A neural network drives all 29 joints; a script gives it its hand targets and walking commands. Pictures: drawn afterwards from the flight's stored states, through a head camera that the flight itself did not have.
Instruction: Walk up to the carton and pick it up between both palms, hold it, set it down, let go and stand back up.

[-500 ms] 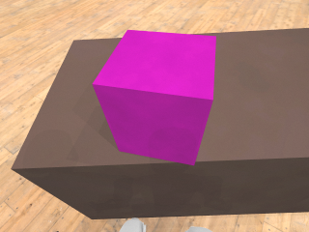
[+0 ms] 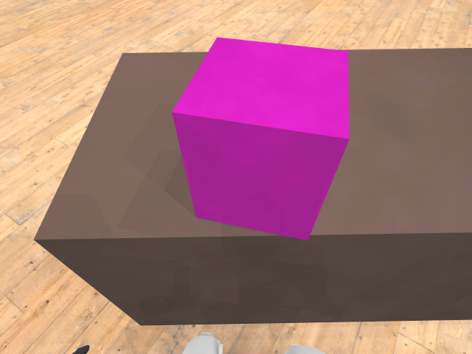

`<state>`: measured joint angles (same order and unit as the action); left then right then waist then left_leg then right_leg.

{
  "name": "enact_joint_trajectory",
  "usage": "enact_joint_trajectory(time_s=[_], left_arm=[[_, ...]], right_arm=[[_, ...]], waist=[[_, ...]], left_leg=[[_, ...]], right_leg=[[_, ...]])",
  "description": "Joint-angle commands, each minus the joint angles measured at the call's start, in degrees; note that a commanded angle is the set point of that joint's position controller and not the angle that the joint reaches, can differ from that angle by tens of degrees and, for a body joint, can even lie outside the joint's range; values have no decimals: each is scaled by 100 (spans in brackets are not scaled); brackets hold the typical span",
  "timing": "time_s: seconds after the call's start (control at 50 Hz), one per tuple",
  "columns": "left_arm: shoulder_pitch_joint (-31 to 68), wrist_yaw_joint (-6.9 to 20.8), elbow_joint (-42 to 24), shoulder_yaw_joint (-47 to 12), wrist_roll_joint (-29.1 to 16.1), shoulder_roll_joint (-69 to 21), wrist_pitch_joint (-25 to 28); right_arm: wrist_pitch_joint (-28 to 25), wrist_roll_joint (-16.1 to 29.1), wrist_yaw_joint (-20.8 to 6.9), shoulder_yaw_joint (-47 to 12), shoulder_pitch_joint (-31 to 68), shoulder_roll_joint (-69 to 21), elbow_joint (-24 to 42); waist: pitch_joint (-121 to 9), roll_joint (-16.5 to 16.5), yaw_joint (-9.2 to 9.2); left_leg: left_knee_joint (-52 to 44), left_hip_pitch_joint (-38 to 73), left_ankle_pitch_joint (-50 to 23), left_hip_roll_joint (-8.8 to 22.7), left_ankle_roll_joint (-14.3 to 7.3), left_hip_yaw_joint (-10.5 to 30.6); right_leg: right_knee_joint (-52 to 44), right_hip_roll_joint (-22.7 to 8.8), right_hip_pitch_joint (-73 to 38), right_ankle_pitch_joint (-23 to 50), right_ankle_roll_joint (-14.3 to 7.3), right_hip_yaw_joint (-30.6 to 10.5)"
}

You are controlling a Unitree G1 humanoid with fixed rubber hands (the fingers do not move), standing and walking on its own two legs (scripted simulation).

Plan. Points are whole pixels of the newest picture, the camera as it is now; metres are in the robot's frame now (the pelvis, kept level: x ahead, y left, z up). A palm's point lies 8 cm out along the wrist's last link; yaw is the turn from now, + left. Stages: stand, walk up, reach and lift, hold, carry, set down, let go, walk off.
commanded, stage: walk up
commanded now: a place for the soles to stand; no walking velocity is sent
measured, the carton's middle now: (264, 143) +0.44 -0.03 +0.12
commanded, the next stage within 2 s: none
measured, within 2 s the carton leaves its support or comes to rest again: neither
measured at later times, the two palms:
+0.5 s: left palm out of the picture +0.05 +0.31 -0.12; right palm out of the picture +0.02 -0.29 -0.10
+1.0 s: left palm out of the picture +0.03 +0.31 -0.10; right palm out of the picture +0.01 -0.31 -0.11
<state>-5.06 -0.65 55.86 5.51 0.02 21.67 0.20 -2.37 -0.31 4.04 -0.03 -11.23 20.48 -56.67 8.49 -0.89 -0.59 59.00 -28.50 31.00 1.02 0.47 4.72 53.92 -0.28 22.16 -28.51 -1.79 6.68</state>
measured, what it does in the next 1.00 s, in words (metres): shifts its weight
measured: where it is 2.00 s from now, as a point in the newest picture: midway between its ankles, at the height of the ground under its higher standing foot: outside the picture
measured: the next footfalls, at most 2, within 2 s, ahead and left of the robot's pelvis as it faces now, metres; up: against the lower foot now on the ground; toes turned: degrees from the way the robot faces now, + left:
none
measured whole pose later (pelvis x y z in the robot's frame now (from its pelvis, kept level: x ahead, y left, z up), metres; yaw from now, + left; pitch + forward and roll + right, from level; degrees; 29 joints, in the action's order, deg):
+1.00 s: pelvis -0.05 -0.01 +0.01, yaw +1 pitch -5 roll -1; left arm -7.1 0.6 56.5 5.5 0.0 21.4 -0.5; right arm -2.5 -1.0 2.7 0.0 -10.9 20.5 -56.8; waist 9.2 -0.5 -0.1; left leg 53.8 -24.7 24.5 0.3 0.6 4.2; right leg 52.3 -1.3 22.1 -24.6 -1.9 6.2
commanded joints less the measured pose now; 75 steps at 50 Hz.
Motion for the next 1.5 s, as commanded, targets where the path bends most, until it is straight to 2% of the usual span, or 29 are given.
enact_joint_trajectory(time_s=[0.0,0.04,0.1,0.16,0.2,0.22,0.26,0.36,0.4,0.44,0.54,0.58,0.6,0.72,0.76,0.8,0.82,0.9,0.96,1.1,1.14,1.16,1.2,1.24,1.3,1.32,1.42,1.44,1.48], left_arm=[[453,-62,-449,277,82,1612,272],[658,-16,-561,201,12,1330,182],[465,-12,-452,233,-11,1129,-6],[-133,53,-109,249,30,1103,53],[-463,49,-1,342,73,1392,145],[-417,52,-64,398,118,1715,195],[147,41,-261,434,107,1864,247],[729,47,-535,297,86,1543,208],[569,69,-525,195,32,1146,99],[328,17,-435,232,20,1144,-18],[-533,109,20,367,91,1255,87],[-380,84,-48,419,129,1723,183],[64,73,-189,421,131,1847,215],[612,77,-508,291,97,1648,199],[544,112,-533,196,87,1272,104],[318,86,-444,190,85,1172,-8],[250,81,-379,256,91,1285,-10],[-458,134,-17,297,63,1244,98],[-346,96,-138,391,143,1820,251],[366,70,-453,279,86,1618,230],[370,96,-495,190,57,1284,141],[299,87,-432,215,37,1232,85],[174,65,-325,207,48,1160,40],[-201,89,-138,228,53,1198,91],[-322,107,-109,352,119,1760,232],[-58,108,-211,372,120,1808,248],[402,81,-427,277,100,1561,220],[468,93,-469,242,77,1412,179],[401,105,-470,221,25,1205,62]], right_arm=[[-187,0,-61,554,-33,1578,186],[-264,-57,-67,604,-441,1718,53],[-242,-92,-45,630,-13,2132,250],[-172,-140,-3,513,730,1965,397],[-154,-62,-37,429,905,1595,427],[-115,-45,-30,465,784,1543,398],[-75,-29,-20,546,551,1672,312],[-190,-47,-136,602,-457,1604,1],[-259,-113,-101,625,-444,1843,23],[-233,-138,-92,623,-7,2189,208],[-142,-123,-67,442,943,1693,406],[-81,-38,-68,461,773,1499,363],[-47,-39,-64,532,700,1679,302],[-131,-39,-179,597,-278,1670,7],[-235,-113,-134,612,-654,1726,-101],[-248,-143,-108,621,-255,2196,84],[-246,-159,-88,610,37,2283,160],[-208,-101,-78,466,748,1895,330],[-123,12,-92,434,581,1487,302],[-213,13,-149,537,-357,1566,-53],[-277,-59,-118,555,-360,1749,-12],[-272,-72,-110,576,-219,1947,62],[-251,-82,-71,551,177,2100,217],[-195,-63,-58,482,607,2007,317],[-122,34,-74,387,643,1518,292],[-108,7,-64,451,560,1656,219],[-224,7,-139,525,-367,1576,-12],[-268,-31,-123,542,-529,1606,-56],[-300,-100,-113,578,-286,1961,77]], waist=[[-946,356,-176],[-1235,-275,-322],[-1043,-1133,-151],[-739,-1009,264],[-1039,-135,522],[-944,592,421],[-634,388,161],[-867,310,-340],[-987,-662,-253],[-819,-1328,-92],[-733,-616,507],[-609,817,416],[-410,485,252],[-629,414,-187],[-751,-236,-286],[-594,-1361,-175],[-455,-1092,-70],[-762,-721,453],[-818,759,372],[-969,354,-201],[-1183,-342,-150],[-1174,-806,-80],[-913,-881,51],[-823,-636,306],[-763,830,396],[-758,536,296],[-1013,446,-148],[-1108,189,-212],[-1274,-880,-88]], left_leg=[[-679,359,-475,231,-342,-237],[-2019,1513,-2920,399,-524,449],[-3319,641,-1812,1599,-1737,3375],[-3058,-407,-1248,1188,-1356,2719],[-1714,-1039,-1624,370,-604,1086],[-671,-948,-1302,-158,-378,181],[266,-751,258,14,-290,-7],[-1048,1058,-968,72,-366,-392],[-2755,1387,-1672,627,-621,1398],[-3655,712,-859,1573,-1522,3614],[-2724,-1037,-478,734,-825,1928],[-639,-997,-473,-260,-320,112],[-15,-764,29,-99,-256,46],[-817,876,-701,63,-279,-483],[-2539,1543,-550,323,-518,704],[-3946,759,436,1545,-1374,3584],[-4048,508,548,1681,-1501,3881],[-2947,-269,-740,1001,-1028,2220],[-593,-888,-216,-185,-235,-97],[-1449,1021,-1269,130,-312,-306],[-2526,1351,-2046,514,-583,1031],[-2931,1025,-2030,1121,-1106,2139],[-3215,546,-1301,1443,-1537,2984],[-2880,-219,-1003,1155,-1290,2431],[-873,-897,-527,-172,-280,-44],[-341,-674,98,-22,-235,-162],[-1313,831,-1042,127,-336,-413],[-1863,1333,-1951,163,-393,-121],[-2850,1137,-2251,1015,-1033,2025]], right_leg=[[-1967,-1934,-535,3197,-939,-2338],[-1094,-1056,142,2690,-335,-1210],[339,0,151,-704,36,-793],[-550,-136,-646,-106,-182,-923],[-2092,-951,-1499,217,-419,-1825],[-3024,-1701,-1183,-114,-626,-2881],[-3234,-2471,-525,273,-1116,-3436],[-2077,-1714,319,1334,-803,-1990],[-729,-693,649,1164,-164,-968],[326,14,589,-904,-13,-871],[-1377,-440,-1292,-129,-320,-1341],[-3423,-1800,-840,-982,-572,-3207],[-3624,-2289,-244,-1119,-767,-3571],[-2511,-1797,439,453,-874,-2286],[-1577,-1028,983,-133,-366,-1518],[126,-40,912,-756,-11,-829],[412,-77,810,-869,-4,-1031],[-1045,-250,-752,134,-197,-1027],[-3367,-1981,-1102,-426,-675,-3436],[-2256,-1689,-86,1615,-562,-1996],[-1297,-779,221,1299,-144,-1112],[-420,-236,120,700,-1,-747],[-252,-80,65,-175,-27,-866],[-945,-255,-605,57,-41,-1117],[-3287,-1885,-1140,-154,-587,-3123],[-3273,-2212,-870,24,-843,-3311],[-2271,-1773,-264,1646,-756,-2053],[-1856,-1381,24,1773,-517,-1586],[-378,-279,152,912,-11,-701]])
